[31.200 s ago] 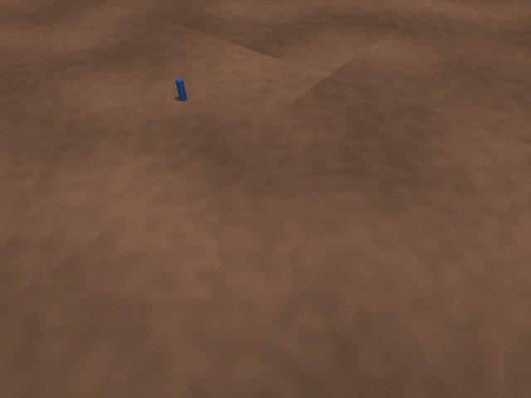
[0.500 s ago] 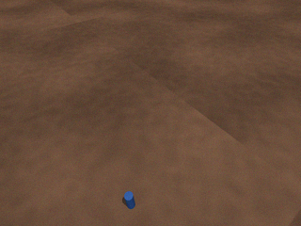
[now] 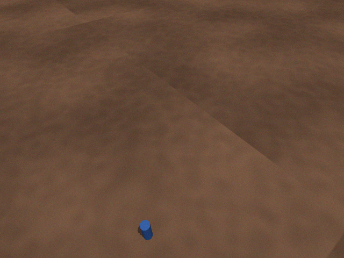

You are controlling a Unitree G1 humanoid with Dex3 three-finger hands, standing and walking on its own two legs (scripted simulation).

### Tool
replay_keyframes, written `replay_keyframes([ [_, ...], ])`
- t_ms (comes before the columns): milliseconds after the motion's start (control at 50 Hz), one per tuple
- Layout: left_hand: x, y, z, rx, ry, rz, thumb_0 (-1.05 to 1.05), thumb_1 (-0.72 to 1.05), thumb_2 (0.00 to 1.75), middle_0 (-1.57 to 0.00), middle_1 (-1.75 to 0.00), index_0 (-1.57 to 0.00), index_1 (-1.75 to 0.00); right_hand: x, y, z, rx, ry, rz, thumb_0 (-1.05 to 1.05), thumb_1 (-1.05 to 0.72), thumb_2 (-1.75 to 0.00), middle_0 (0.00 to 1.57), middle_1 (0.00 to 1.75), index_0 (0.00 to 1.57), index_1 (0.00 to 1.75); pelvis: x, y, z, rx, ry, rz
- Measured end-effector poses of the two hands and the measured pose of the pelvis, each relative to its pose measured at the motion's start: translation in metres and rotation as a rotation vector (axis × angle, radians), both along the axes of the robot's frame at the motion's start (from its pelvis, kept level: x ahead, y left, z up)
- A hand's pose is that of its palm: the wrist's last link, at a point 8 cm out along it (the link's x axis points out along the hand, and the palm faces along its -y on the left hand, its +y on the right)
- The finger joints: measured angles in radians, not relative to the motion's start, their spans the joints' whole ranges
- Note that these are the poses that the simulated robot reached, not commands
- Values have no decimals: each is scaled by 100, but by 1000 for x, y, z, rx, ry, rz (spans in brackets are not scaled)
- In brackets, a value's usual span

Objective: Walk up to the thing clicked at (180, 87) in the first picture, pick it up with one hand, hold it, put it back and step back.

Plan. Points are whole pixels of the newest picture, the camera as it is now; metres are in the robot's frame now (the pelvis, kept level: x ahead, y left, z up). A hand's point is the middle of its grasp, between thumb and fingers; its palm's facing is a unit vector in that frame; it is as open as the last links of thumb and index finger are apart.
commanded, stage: stand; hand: left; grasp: from the side
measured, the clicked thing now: (146, 230) +0.44 +0.18 -0.71
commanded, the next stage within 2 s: step back in 0.62 s
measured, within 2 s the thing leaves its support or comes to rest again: neither
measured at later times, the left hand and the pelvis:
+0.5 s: hand out of the picture +0.08 +0.25 -0.16, palm faces -0.01 -0.94 -0.34, open 7.4 cm; pelvis +0.01 +0.00 +0.00, yaw +0 degrees
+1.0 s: hand out of the picture +0.07 +0.28 -0.17, palm faces -0.02 -0.92 -0.38, open 7.4 cm; pelvis -0.05 +0.01 -0.02, yaw +1 degrees
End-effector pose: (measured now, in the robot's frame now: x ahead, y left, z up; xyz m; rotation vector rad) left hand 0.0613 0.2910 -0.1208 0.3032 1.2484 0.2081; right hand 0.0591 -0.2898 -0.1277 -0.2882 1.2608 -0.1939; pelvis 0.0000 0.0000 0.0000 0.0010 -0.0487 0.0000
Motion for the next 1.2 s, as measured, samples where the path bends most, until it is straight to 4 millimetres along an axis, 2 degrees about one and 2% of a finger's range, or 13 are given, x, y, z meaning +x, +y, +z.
replay_keyframes([
  [340,17,0,3,2,-22,-4,1,91,90,-21,-30,-21,-30,16,-4,3,-8,-23,1,0,-91,-89,20,30,21,30,9,-1,1,2,3,-2],
  [620,14,-3,2,-1,-5,-4,1,91,90,-21,-30,-21,-30,14,-7,3,-5,-7,-1,0,-91,-89,20,30,21,30,11,-4,1,1,7,-1],
  [840,8,16,-5,50,-19,4,1,90,90,-21,-30,-21,-30,8,-26,-4,-38,-14,-6,0,-91,-89,20,30,21,30,-22,-5,-14,-6,30,9],
  [920,3,21,-9,55,-39,-10,1,90,90,-21,-30,-21,-30,0,-30,-9,-57,-19,2,0,-91,-90,20,30,21,30,-36,-1,-21,-15,23,20],
  [1000,1,30,-13,49,-67,-31,1,90,90,-21,-30,-21,-30,-16,-21,-7,-68,-10,7,0,-91,-90,20,30,20,30,-48,12,-25,1,24,21],
  [1120,13,55,-31,17,-149,-43,1,90,90,-21,-30,-21,-30,-64,3,-4,-120,36,11,0,-91,-90,20,30,20,30,-68,39,-36,-6,42,33],
  [1200,6,60,-30,6,-144,-45,1,91,90,-21,-30,-21,-30,-97,23,6,-121,84,3,0,-91,-89,20,30,21,30,-81,48,-26,-27,40,35],
])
